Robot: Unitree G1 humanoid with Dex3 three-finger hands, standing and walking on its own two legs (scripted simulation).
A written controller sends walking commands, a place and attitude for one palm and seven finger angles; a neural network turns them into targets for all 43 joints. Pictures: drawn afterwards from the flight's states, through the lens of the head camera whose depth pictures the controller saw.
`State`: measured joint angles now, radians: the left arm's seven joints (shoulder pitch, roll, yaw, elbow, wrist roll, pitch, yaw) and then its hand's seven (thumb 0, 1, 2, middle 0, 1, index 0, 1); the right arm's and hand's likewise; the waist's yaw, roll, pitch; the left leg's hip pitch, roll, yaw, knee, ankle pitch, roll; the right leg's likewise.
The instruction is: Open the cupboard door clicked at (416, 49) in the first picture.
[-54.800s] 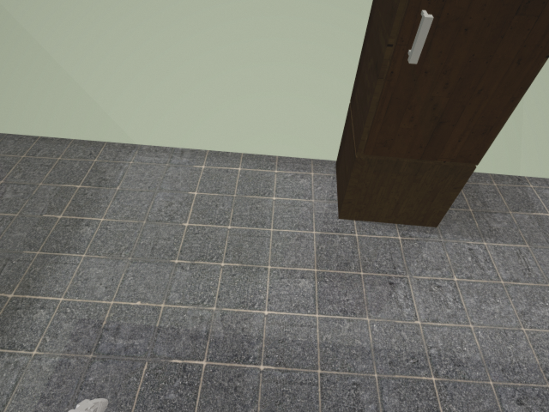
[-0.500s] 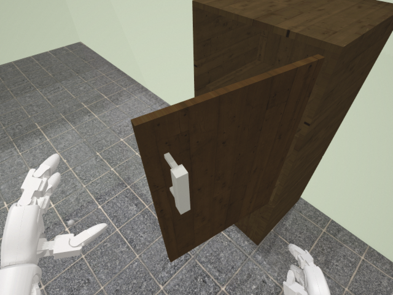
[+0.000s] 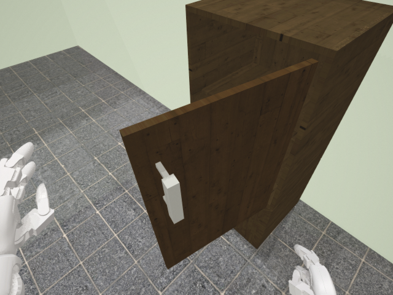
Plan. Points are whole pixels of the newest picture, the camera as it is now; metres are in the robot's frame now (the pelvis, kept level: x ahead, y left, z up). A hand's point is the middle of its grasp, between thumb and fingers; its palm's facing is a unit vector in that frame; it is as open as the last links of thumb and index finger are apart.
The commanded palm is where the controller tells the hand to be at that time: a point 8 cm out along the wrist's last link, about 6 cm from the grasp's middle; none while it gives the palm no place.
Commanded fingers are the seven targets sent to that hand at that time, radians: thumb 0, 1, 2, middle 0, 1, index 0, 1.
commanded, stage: draw the hand back to the body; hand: left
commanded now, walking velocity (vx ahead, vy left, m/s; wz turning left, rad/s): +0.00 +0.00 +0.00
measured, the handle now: (168, 192) +0.28 +0.09 +0.10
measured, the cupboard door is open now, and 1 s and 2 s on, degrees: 78 78 78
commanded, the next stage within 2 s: step back with the hand held close in 0.20 s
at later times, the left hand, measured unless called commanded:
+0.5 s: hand (39, 217) +0.18 +0.26 +0.15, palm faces +0.42 -0.79 -0.45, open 7.4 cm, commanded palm +0.12 +0.30 +0.17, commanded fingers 0.00 0.90 0.90 -0.20 -0.30 -0.20 -0.30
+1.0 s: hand out of the picture +0.08 +0.29 +0.15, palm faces +0.45 -0.74 -0.50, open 7.4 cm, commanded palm +0.01 +0.33 +0.17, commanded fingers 0.00 0.90 0.90 -0.20 -0.30 -0.20 -0.30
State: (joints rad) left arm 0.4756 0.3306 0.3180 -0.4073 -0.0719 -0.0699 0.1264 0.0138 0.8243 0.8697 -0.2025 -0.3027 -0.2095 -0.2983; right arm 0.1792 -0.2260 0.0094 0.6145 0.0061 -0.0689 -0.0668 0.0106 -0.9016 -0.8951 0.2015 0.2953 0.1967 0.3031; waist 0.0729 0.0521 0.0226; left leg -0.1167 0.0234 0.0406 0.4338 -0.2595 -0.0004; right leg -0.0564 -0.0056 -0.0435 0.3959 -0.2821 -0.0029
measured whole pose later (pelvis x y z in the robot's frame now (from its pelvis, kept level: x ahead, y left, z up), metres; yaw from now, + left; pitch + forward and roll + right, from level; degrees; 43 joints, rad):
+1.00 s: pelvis -0.12 +0.02 -0.02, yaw +2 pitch -2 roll -2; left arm 0.55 0.42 0.45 -0.52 -0.02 -0.20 0.16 0.02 0.89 0.90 -0.21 -0.30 -0.22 -0.30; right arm 0.23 -0.20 -0.01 0.55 0.01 -0.06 -0.08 0.01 -0.90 -0.90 0.20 0.30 0.20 0.30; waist -0.01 0.01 0.07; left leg -0.44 0.01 0.03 0.63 -0.18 0.05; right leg -0.37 0.02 0.02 0.61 -0.23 0.02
